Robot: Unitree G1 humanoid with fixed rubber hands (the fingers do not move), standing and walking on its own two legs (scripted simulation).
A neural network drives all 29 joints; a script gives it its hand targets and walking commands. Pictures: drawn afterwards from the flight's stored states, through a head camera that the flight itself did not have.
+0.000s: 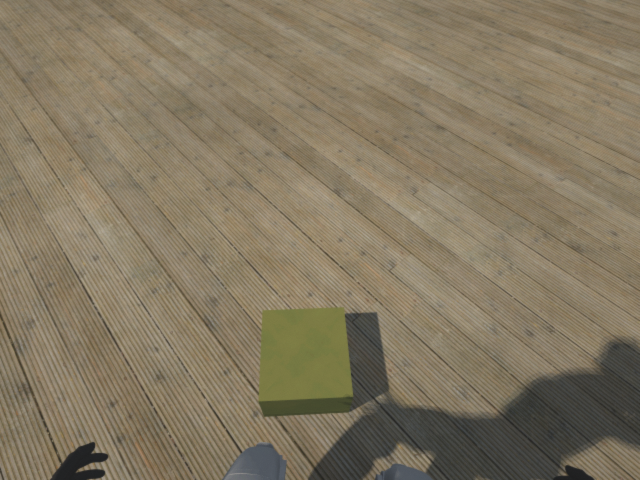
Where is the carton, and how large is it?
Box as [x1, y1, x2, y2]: [258, 307, 352, 416]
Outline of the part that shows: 343,307 262,310 258,401 264,416 348,411 352,399 352,389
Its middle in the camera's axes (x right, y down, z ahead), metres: -0.04 +0.37 +1.13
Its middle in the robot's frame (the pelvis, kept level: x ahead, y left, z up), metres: +0.50 +0.07 -0.65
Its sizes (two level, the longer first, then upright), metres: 0.260 0.245 0.153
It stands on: the floor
